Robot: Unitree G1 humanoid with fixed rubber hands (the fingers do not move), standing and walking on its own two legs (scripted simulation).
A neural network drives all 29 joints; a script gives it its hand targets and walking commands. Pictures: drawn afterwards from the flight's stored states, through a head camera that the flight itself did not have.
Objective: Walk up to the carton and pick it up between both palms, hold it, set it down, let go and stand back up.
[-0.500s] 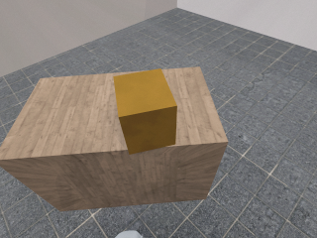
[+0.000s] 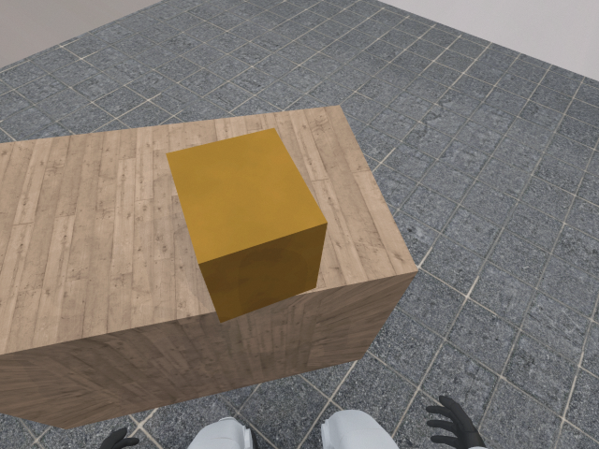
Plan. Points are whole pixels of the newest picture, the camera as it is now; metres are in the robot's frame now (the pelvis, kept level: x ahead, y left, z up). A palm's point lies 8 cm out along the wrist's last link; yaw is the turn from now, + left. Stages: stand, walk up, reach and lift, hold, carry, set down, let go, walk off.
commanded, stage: walk up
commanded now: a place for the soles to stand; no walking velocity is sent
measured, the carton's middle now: (247, 226) +0.45 +0.07 -0.04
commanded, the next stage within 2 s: none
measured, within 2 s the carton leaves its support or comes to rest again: neither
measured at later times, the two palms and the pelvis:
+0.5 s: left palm out of the picture +0.03 +0.24 -0.09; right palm out of the picture -0.04 -0.26 -0.14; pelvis -0.06 -0.01 +0.01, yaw +0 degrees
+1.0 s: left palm out of the picture -0.01 +0.26 -0.11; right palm out of the picture +0.02 -0.23 -0.12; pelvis -0.04 +0.01 +0.01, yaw +4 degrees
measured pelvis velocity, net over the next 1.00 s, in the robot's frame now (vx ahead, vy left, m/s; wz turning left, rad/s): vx -0.04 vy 0.01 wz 0.06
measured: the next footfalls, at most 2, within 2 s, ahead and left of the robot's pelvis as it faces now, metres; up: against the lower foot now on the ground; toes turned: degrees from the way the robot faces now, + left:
right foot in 0.16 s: +0.01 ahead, -0.11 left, +0.00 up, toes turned -1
left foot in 0.52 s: -0.04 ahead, +0.13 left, +0.00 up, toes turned -1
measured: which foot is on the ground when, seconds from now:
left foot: down 0.00-0.20, up 0.22-0.50, down 0.52-1.00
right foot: up 0.00-0.14, down 0.16-1.00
